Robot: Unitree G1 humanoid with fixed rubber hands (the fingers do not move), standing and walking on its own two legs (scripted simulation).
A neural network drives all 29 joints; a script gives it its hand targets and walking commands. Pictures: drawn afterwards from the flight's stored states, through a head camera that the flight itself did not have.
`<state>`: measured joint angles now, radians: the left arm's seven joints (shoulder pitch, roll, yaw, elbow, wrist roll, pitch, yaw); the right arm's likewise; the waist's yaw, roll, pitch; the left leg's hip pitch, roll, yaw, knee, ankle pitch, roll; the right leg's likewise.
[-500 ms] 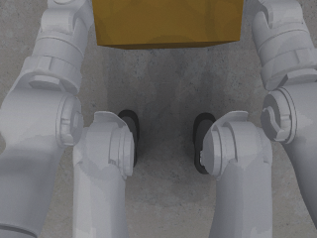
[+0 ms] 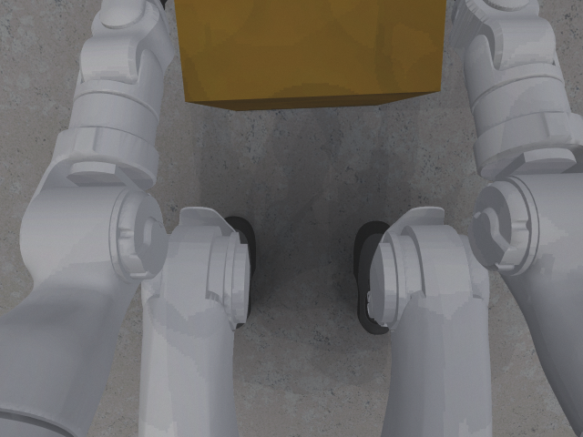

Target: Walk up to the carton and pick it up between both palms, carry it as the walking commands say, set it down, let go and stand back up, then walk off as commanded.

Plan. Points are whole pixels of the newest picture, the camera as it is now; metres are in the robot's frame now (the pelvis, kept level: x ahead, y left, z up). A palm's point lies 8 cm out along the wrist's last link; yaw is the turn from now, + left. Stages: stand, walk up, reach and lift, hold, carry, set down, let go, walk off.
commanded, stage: reach and lift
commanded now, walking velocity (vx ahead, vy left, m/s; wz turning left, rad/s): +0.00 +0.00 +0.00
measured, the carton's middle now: out of the picture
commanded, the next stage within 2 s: none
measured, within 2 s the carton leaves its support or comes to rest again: leaves its support in 0.14 s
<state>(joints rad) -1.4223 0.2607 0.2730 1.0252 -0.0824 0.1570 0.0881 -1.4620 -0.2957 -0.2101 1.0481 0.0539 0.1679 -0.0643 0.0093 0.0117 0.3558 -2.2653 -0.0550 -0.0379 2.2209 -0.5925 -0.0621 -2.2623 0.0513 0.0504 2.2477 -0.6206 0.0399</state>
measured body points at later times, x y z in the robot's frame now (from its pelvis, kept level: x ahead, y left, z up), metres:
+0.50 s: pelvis +0.00 +0.00 +0.02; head +0.34 -0.01 +0.31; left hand +0.56 +0.16 -0.11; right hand +0.56 -0.16 -0.11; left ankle +0.11 +0.13 -0.33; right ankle +0.10 -0.13 -0.33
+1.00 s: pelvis +0.00 +0.00 +0.06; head +0.34 -0.01 +0.36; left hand +0.55 +0.15 -0.05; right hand +0.56 -0.16 -0.05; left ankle +0.11 +0.13 -0.33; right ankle +0.10 -0.13 -0.33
